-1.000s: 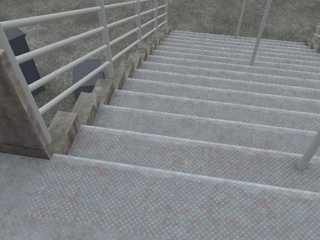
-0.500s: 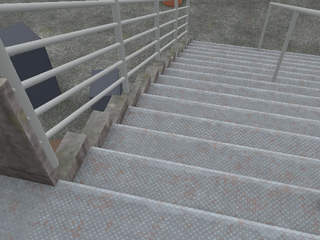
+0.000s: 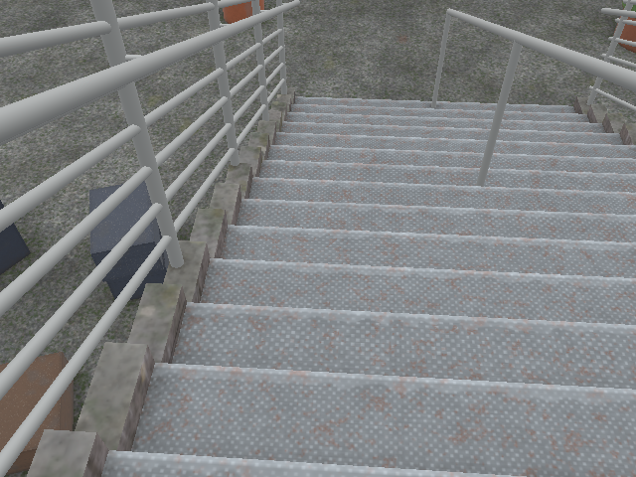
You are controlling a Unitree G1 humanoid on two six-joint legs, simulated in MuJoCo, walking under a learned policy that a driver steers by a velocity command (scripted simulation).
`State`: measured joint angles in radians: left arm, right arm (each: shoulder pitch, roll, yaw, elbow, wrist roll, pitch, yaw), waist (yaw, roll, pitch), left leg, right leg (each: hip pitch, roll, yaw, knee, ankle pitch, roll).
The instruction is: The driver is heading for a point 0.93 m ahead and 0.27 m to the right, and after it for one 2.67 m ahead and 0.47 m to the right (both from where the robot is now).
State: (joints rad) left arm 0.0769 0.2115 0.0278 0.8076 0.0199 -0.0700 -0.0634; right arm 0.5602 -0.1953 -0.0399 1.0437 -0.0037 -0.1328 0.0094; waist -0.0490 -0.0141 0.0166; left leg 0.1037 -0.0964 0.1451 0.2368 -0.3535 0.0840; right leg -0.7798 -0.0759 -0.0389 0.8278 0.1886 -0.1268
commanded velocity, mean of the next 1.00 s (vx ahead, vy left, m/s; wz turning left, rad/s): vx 0.98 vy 0.01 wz -0.85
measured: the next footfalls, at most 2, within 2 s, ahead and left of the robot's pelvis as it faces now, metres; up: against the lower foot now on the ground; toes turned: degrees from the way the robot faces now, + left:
right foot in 0.10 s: +0.27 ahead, -0.07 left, +0.00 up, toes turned -8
left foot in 0.46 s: +0.50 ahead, +0.13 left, -0.15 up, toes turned -19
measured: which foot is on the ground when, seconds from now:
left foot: down 0.00-0.12, up 0.14-0.44, down 0.46-0.86, up 0.88-1.00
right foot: up 0.00-0.08, down 0.10-0.44, up 0.46-0.86, down 0.88-1.00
